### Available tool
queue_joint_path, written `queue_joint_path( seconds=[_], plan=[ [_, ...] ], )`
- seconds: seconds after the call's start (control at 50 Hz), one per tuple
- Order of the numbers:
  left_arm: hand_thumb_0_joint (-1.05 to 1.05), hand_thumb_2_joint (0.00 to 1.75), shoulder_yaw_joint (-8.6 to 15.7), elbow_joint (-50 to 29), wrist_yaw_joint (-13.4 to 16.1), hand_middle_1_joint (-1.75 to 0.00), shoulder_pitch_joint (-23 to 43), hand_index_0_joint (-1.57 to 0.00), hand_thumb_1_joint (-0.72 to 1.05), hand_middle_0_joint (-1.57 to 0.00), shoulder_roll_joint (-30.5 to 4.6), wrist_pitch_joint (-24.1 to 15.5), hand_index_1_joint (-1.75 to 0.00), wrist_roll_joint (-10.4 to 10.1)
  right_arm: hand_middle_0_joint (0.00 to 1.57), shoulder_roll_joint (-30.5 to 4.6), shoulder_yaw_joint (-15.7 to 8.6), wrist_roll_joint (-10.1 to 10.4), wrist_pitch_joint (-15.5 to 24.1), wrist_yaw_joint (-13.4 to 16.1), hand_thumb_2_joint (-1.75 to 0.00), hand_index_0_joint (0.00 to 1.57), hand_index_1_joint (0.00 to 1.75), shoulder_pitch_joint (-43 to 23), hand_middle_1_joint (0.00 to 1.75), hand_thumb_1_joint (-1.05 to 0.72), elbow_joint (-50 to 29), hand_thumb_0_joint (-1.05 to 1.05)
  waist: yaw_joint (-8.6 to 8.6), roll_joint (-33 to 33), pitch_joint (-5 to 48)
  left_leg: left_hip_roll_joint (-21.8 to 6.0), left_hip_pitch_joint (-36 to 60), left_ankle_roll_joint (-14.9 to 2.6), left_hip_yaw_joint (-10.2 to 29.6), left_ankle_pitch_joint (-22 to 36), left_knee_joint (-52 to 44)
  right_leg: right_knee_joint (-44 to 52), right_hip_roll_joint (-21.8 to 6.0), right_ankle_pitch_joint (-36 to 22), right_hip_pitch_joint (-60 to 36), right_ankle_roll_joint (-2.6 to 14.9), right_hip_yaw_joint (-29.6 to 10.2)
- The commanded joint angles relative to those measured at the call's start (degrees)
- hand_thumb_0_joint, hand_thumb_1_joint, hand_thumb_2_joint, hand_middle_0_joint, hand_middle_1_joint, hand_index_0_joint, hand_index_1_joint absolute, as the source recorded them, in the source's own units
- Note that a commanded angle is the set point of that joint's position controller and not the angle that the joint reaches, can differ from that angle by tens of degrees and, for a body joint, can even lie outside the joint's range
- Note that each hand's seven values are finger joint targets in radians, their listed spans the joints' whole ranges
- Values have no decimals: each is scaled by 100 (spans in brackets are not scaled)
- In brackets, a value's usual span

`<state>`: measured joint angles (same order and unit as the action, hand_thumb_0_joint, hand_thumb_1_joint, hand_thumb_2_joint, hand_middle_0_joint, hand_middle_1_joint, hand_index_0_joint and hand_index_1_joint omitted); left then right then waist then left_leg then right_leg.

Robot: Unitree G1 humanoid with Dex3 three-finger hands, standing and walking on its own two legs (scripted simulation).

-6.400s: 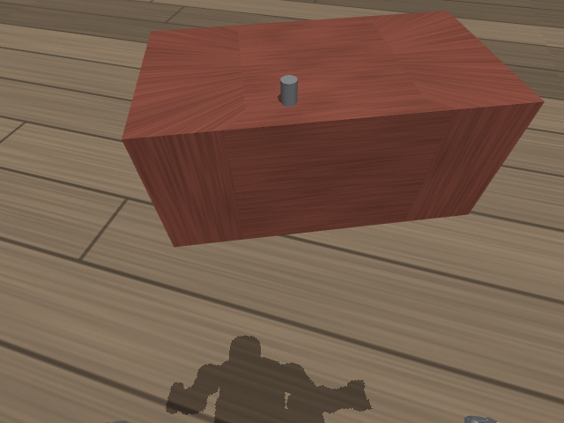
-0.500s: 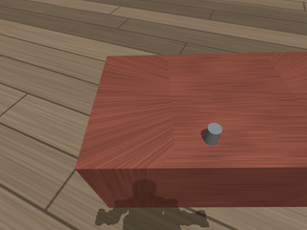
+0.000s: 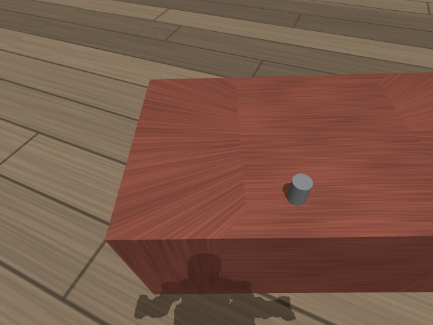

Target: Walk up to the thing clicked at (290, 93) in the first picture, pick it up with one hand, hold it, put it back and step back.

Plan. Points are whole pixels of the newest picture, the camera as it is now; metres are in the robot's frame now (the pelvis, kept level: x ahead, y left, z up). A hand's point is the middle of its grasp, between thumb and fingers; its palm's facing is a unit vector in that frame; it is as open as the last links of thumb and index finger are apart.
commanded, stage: stand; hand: right
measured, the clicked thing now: (299, 190) +0.45 -0.20 -0.14
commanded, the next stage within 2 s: go down in 0.56 s
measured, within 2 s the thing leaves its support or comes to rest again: neither
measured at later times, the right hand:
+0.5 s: hand out of the picture +0.07 -0.25 -0.16, palm faces -0.03 +0.94 -0.33, open 7.4 cm
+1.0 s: hand (349, 311) +0.16 -0.25 -0.15, palm faces +0.07 +0.95 -0.31, open 13.3 cm
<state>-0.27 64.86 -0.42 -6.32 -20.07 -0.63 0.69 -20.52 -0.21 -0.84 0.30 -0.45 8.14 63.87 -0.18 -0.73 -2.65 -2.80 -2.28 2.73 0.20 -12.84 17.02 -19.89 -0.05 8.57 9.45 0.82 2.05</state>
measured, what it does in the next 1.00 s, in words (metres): stands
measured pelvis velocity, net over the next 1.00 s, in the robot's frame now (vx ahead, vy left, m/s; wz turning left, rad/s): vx -0.01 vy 0.01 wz -0.01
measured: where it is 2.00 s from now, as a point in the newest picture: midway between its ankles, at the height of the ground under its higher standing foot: outside the picture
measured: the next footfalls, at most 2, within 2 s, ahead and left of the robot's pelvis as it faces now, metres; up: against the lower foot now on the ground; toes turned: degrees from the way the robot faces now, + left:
none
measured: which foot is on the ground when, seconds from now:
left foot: down 0.00-1.00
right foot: down 0.00-1.00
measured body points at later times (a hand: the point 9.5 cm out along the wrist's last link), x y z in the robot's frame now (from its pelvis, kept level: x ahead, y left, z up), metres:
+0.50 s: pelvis +0.00 +0.00 +0.00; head +0.01 +0.00 +0.45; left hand +0.08 +0.30 -0.13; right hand +0.07 -0.30 -0.14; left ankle -0.04 +0.15 -0.75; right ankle +0.03 -0.11 -0.75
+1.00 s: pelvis -0.01 +0.01 -0.02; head +0.02 +0.00 +0.43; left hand +0.15 +0.30 -0.10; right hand +0.15 -0.30 -0.13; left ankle -0.04 +0.15 -0.75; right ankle +0.03 -0.11 -0.75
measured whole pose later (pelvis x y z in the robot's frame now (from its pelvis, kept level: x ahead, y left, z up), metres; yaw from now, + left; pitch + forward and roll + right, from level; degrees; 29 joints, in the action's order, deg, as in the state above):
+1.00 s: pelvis -0.01 +0.01 -0.02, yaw -1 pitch +5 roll +1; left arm 5.0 43.1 1.3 -6.7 -16.8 -4.4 -1.6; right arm -20.7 -7.3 -0.7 -10.8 -2.7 -0.8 50.1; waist -0.9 -0.1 1.4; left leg -1.2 -18.9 1.6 -0.8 -18.7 32.5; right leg -34.1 -1.6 13.3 26.0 0.0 0.4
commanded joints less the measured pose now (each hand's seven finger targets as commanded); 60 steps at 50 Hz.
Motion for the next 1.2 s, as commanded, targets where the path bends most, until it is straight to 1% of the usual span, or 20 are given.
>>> queue_joint_path(
  seconds=[0.0,0.62,0.64,0.66,0.68,0.7,0.72,0.76,0.78,0.8,0.84,0.86,0.88,0.9,0.94,1.0,1.04,1.06,1.08,1.18],
  plan=[
    [0,90,261,-368,82,-30,308,-20,90,-20,-1281,-130,-30,-32,20,-1160,-201,0,93,98,-90,20,30,-132,30,-90,-310,0,26,76,415,-515,-330,-306,312,768,-259,219,-770,-1014,-455,88,-655],
    [0,90,274,-351,74,-30,264,-20,90,-20,-1278,-122,-30,-25,20,-1173,-209,-2,94,96,-90,20,30,-141,30,-90,-336,0,21,56,380,-516,-346,-319,316,578,-284,269,-770,-761,-410,93,-690],
    [0,82,277,-351,75,-22,270,-12,82,-12,-1287,-120,-22,-34,12,-1175,-208,-2,101,95,-82,12,22,-119,22,-82,-324,0,13,25,375,-515,-366,-304,335,628,-303,257,-767,-794,-452,95,-697],
    [0,74,213,-2361,123,-14,2281,-4,74,-4,-366,-746,-14,-521,4,-83,19,454,552,137,-74,5,14,-2130,14,-74,-2334,0,-81,492,458,299,-1314,-299,-239,636,535,-286,-123,-373,126,-42,-29],
    [0,66,262,-2754,208,-6,2017,-3,66,-4,-742,-884,-6,-538,4,-545,-116,450,607,168,-66,5,6,-2165,6,-66,-2728,0,17,399,628,309,-1062,-309,-272,417,536,-267,-154,-136,30,-77,-98],
    [0,58,479,-1962,272,-4,1347,-2,58,-3,-1110,-815,-5,-530,4,-731,-204,431,421,208,-58,4,6,-1372,6,-58,-1677,0,44,266,360,348,-1200,-306,-304,110,517,-260,-133,168,197,-46,-93],
    [0,50,568,-1708,257,-4,982,-2,50,-3,-1100,-750,-6,-546,2,-843,-367,420,287,181,-50,4,7,-1215,7,-50,-1435,0,-42,124,145,345,-1472,-260,-362,-94,655,-373,-102,367,329,-59,-82],
    [0,34,906,-1981,383,-4,570,-3,34,-3,-1303,-672,-4,-504,3,-1228,-735,330,22,263,-34,4,6,-1298,6,-34,-1329,0,-170,141,1107,306,-1447,-259,-333,372,843,-657,-107,-201,91,-55,-120],
    [0,26,885,-2370,426,-4,838,-3,28,-3,-1321,-726,-4,-502,4,-1340,-757,280,-54,278,-26,4,6,-1552,6,-26,-1466,0,-147,-38,1630,313,-1388,-262,-314,576,933,-814,-119,-426,10,-53,-137],
    [0,22,1004,-2538,460,-4,482,-3,23,-3,-1382,-677,-4,-428,4,-1361,-784,190,-213,249,-22,4,5,-1437,5,-18,-1265,0,-154,-88,1991,312,-1352,-279,-285,867,1054,-955,-118,-744,-50,-59,-132],
    [0,15,967,-1653,383,-4,-544,-5,11,-3,-762,-502,-2,-231,5,-1320,-1025,-26,-548,60,-17,5,5,-969,5,-10,-871,0,-95,51,1350,344,-1819,-308,-307,822,1187,-1126,-82,-750,391,-17,-100],
    [0,13,921,-1933,342,-4,-376,-5,5,-3,-734,-519,-2,-213,5,-1313,-1048,-45,-696,-5,-15,5,5,-718,5,-3,-965,0,3,61,1537,367,-1733,-320,-334,801,1217,-1133,-70,-733,352,-25,-94],
    [0,11,1087,-2745,335,-5,-56,-6,-3,-3,-1039,-568,-2,-215,5,-1461,-1162,-50,-845,-40,-14,5,5,-687,5,4,-1295,0,-40,51,2063,364,-1460,-310,-339,964,1211,-1143,-48,-898,152,-31,-78],
    [0,9,1100,-3059,293,-5,-139,-6,-10,-4,-1083,-540,-2,-217,6,-1354,-1117,-28,-1013,-98,-11,5,4,-652,4,8,-1622,0,-57,24,2127,381,-1432,-305,-349,1001,1192,-1150,-47,-897,144,-30,-55],
    [0,6,798,-2361,172,-5,-689,-6,-19,-4,-555,-401,-2,-260,6,-1170,-967,-31,-1328,-238,-8,6,4,-549,4,16,-1826,0,14,584,1231,393,-1883,-363,-350,554,1169,-1066,-51,-390,624,-59,-11],
    [0,5,904,-3261,180,-5,44,-6,-32,-5,-737,-475,-4,-297,5,-1402,-1137,12,-1525,-295,-7,5,5,-807,5,33,-2616,0,32,512,1227,394,-1989,-373,-338,-9,1153,-1039,-76,210,915,-45,-83],
    [0,4,738,-3291,170,-5,-93,-6,-41,-5,-499,-471,-4,-292,5,-1474,-1221,4,-1539,-336,-5,5,5,-710,5,41,-2834,0,33,493,932,376,-2130,-368,-323,-286,1111,-1046,-59,495,1082,-22,-111],
    [0,4,734,-3599,187,-5,142,-6,-46,-5,-489,-547,-4,-280,5,-1258,-1083,9,-1488,-364,-4,5,5,-878,5,46,-2940,0,-39,398,984,359,-2197,-360,-284,-310,1166,-1120,-71,530,1115,-3,-125],
    [0,4,811,-3742,240,-6,346,-6,-49,-5,-606,-625,-5,-272,4,-1458,-1243,20,-1423,-376,-4,5,5,-978,5,49,-3136,0,-20,402,1080,343,-2197,-351,-264,-283,1204,-1187,-66,472,1067,-14,-143],
    [0,5,933,-4074,461,-6,-267,-5,-55,-6,-686,-846,-6,-173,4,-1459,-1512,79,-1144,-470,-4,5,6,-685,6,57,-3182,0,-122,139,1669,333,-2200,-312,-263,161,1636,-1599,-123,-26,928,7,-233]
  ],
)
